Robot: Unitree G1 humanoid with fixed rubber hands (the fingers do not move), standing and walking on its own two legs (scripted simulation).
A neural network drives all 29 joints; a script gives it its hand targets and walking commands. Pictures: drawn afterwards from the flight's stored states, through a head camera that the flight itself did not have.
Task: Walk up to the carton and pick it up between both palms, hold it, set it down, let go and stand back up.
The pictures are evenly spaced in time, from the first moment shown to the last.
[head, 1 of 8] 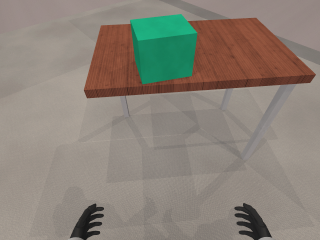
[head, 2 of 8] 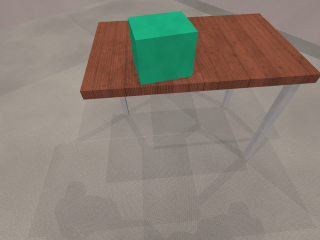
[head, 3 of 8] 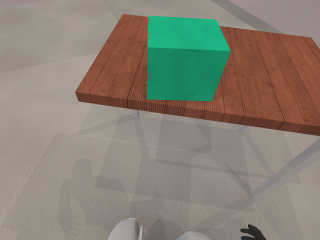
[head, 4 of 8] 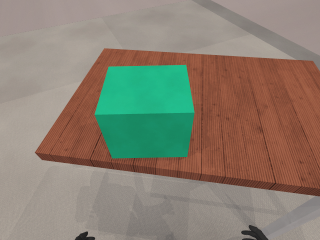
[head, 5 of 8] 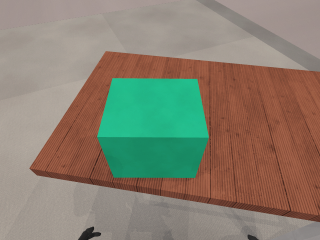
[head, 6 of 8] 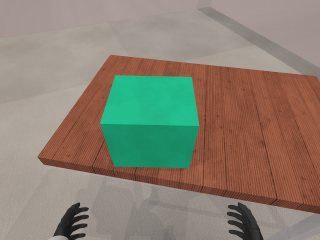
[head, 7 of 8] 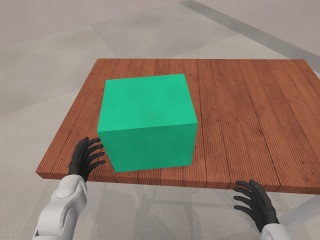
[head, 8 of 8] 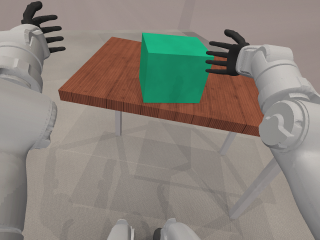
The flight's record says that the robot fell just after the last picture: yes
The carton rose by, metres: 0.00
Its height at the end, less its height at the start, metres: +0.00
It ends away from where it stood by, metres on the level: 0.06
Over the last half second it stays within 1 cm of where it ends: yes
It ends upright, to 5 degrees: yes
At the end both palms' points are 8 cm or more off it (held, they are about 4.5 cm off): yes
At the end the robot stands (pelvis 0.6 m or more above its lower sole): yes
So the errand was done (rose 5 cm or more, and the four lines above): no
